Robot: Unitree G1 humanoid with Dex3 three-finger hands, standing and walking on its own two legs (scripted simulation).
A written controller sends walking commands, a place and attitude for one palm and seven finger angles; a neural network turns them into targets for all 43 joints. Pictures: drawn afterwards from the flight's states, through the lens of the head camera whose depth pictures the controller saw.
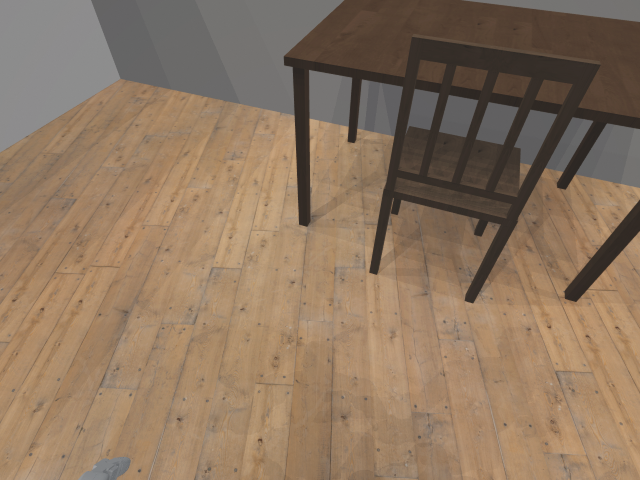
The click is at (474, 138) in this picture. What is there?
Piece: chair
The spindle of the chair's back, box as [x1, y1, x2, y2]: [452, 71, 498, 183]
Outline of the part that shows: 498,72 488,71 452,178 452,182 459,183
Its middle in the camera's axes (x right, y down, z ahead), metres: +0.40 -0.28 +1.02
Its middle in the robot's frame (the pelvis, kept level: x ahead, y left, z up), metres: +0.97 -0.35 -0.08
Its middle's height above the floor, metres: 0.69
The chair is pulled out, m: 0.00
